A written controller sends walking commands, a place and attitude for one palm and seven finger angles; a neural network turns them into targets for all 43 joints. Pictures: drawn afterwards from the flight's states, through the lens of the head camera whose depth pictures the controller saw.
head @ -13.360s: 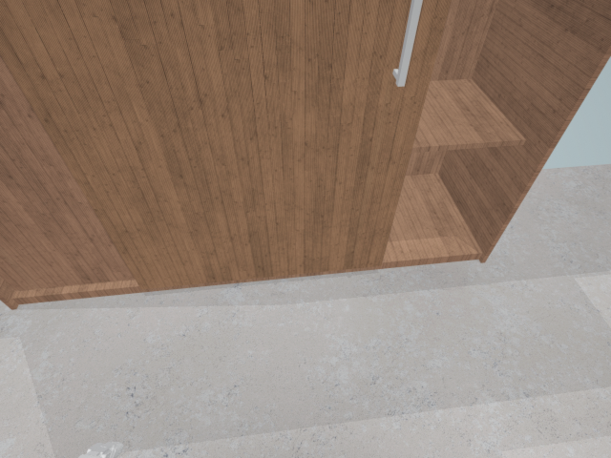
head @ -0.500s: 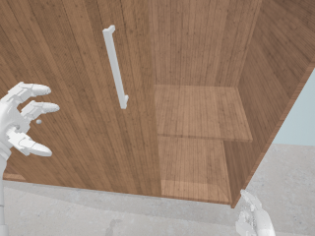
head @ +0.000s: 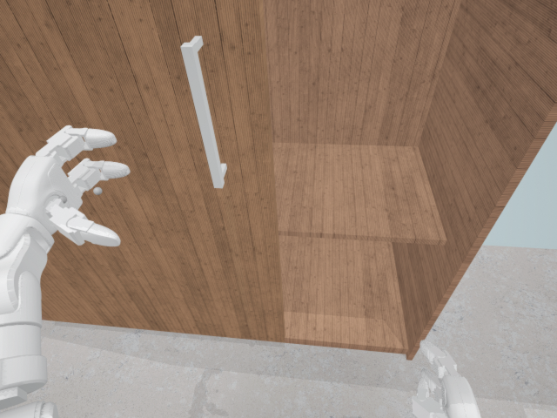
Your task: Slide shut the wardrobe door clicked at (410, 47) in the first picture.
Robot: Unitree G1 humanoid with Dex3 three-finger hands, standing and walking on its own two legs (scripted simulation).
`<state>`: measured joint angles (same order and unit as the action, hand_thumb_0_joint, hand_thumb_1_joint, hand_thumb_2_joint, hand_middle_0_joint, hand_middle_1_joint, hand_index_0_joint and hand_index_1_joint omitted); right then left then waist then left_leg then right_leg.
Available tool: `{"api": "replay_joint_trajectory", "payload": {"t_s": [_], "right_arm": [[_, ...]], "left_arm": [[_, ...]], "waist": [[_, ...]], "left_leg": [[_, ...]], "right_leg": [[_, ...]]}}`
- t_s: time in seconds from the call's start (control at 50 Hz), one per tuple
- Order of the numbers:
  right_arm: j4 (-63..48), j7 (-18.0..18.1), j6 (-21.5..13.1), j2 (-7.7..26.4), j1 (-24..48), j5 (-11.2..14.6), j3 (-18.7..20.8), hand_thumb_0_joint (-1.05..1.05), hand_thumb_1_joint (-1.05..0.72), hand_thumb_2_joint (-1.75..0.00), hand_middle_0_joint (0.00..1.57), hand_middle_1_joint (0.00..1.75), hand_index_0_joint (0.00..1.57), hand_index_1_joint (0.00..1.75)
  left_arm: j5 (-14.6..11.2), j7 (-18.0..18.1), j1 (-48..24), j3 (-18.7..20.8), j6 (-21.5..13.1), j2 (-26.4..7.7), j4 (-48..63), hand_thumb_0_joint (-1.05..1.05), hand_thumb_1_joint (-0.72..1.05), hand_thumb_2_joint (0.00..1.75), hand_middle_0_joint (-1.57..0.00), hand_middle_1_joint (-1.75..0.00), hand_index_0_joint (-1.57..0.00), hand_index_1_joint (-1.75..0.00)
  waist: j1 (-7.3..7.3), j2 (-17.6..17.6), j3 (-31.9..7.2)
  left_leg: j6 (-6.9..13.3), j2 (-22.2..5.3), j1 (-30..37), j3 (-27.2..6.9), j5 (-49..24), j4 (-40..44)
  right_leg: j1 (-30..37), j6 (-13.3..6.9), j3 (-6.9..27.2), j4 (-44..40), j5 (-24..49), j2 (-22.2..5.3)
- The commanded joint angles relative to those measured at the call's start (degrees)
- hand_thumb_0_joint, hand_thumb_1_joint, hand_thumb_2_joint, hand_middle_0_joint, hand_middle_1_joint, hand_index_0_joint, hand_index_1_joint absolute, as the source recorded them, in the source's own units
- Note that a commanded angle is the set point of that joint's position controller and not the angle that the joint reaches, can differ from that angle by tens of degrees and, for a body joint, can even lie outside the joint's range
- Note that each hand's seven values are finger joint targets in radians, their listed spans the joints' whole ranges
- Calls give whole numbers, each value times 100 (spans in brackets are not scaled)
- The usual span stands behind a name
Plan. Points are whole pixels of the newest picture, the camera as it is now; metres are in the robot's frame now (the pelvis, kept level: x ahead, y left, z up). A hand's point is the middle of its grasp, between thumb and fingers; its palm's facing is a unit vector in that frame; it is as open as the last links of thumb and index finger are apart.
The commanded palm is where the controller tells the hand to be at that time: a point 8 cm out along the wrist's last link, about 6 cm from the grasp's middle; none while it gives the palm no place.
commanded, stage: move the hooked fingers beside the handle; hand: left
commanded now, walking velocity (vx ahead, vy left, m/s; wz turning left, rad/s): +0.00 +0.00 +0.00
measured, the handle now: (209, 120) +0.52 +0.16 +0.19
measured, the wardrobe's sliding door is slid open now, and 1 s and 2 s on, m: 0.44 0.44 0.44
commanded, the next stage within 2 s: feel for the door with the fingertips in 2.00 s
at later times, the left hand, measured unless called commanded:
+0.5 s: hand (125, 167) +0.37 +0.24 +0.21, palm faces -0.01 -1.00 -0.04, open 14.0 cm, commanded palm +0.35 +0.28 +0.20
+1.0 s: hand (147, 146) +0.43 +0.23 +0.20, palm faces +0.01 -1.00 -0.03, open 14.0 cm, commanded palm +0.41 +0.28 +0.20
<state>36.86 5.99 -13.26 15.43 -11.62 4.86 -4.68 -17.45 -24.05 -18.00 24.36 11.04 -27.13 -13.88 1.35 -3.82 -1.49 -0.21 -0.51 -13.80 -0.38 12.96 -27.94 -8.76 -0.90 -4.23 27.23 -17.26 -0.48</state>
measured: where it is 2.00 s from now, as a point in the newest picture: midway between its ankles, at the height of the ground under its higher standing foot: outside the picture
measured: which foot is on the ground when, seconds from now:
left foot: down 0.00-1.00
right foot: down 0.00-1.00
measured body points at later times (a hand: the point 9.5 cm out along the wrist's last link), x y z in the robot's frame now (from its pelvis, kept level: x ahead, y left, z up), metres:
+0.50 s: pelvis +0.00 +0.01 +0.00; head -0.01 -0.01 +0.45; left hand +0.37 +0.29 +0.21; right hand +0.16 -0.23 -0.09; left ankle +0.02 +0.12 -0.74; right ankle -0.03 -0.10 -0.74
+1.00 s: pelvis +0.00 +0.01 +0.00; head +0.01 -0.01 +0.45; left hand +0.42 +0.28 +0.21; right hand +0.10 -0.26 -0.11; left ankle +0.02 +0.12 -0.74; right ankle -0.03 -0.11 -0.74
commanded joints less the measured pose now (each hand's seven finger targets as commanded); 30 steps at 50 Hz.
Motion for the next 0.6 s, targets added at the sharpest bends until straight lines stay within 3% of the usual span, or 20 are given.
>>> {"api": "replay_joint_trajectory", "payload": {"t_s": [0.0,0.02,0.08,0.12,0.16,0.2,0.26,0.4,0.44,0.48,0.52,0.58], "right_arm": [[-907,36,-241,686,705,8,314,0,-90,-90,20,30,20,30],[-884,26,-199,696,653,0,316,0,-90,-90,20,30,20,30],[-969,15,-197,668,679,6,334,0,-90,-90,20,30,20,30],[-944,11,-150,655,624,1,340,0,-90,-90,20,30,20,30],[-889,32,-137,709,592,-4,362,0,-90,-90,20,30,20,30],[-883,47,-136,701,582,0,367,0,-90,-90,20,30,20,30],[-800,61,-108,742,484,-23,384,0,-90,-90,20,30,20,30],[-771,41,-88,720,395,-26,402,0,-90,-90,20,30,20,30],[-729,31,-62,747,353,-37,406,0,-90,-90,20,30,20,30],[-752,26,-36,742,368,-45,403,0,-90,-90,20,30,20,30],[-679,23,21,766,263,-78,414,0,-90,-90,20,30,20,30],[-713,9,58,745,256,-64,420,0,-90,-90,20,30,20,30]], "left_arm": [[-77,99,-2091,630,-354,-1764,927,0,-50,30,-30,-120,-30,-120],[-65,135,-1976,656,-336,-1788,764,0,-50,30,-30,-120,-30,-120],[-13,178,-2253,457,-351,-1604,1107,0,-50,30,-30,-120,-30,-120],[-24,205,-2241,325,-359,-1470,1093,0,-50,30,-30,-120,-30,-120],[-11,233,-2445,459,-363,-1630,863,0,-50,30,-30,-120,-30,-120],[31,256,-2724,302,-382,-1519,898,0,-50,30,-30,-120,-30,-120],[87,331,-2950,412,-436,-1708,626,0,-50,30,-30,-120,-30,-120],[141,361,-3270,-41,-519,-1260,376,0,-50,30,-30,-120,-30,-120],[158,437,-3365,-8,-526,-1298,214,0,-50,30,-30,-120,-30,-120],[201,503,-3356,-2,-507,-1302,169,0,-50,30,-30,-120,-30,-120],[231,591,-3399,226,-541,-1582,-40,0,-50,30,-30,-120,-30,-120],[303,614,-3724,103,-611,-1509,-68,0,-50,30,-30,-120,-30,-120]], "waist": [[43,105,-1264],[73,211,-1130],[24,-140,-1369],[-12,-14,-1318],[-43,144,-1255],[-85,-119,-1317],[-109,16,-1330],[-183,-112,-1409],[-182,77,-1290],[-140,6,-1441],[-122,238,-1406],[-195,58,-1471]], "left_leg": [[227,113,986,-118,-1134,216],[225,110,848,-127,-1113,214],[223,106,1087,-122,-1292,202],[226,99,1047,-103,-1293,181],[229,87,1021,-128,-1171,212],[224,88,1112,-127,-1179,215],[232,85,1066,-141,-1150,217],[213,56,1229,-172,-1309,207],[217,59,1090,-178,-1202,229],[211,64,1099,-169,-1235,243],[217,55,957,-164,-1231,241],[218,56,1020,-114,-1305,220]], "right_leg": [[-249,24,64,-371,1699,59],[-218,14,52,-394,1635,56],[-251,-11,58,-332,1773,55],[-230,-10,44,-363,1765,59],[-333,9,55,-385,1672,89],[-371,-5,73,-375,1635,74],[-333,-12,87,-409,1610,82],[-427,-38,69,-376,1689,94],[-419,-37,58,-408,1625,97],[-367,-40,83,-372,1640,75],[-251,-40,78,-398,1636,76],[-292,-29,113,-367,1773,79]]}}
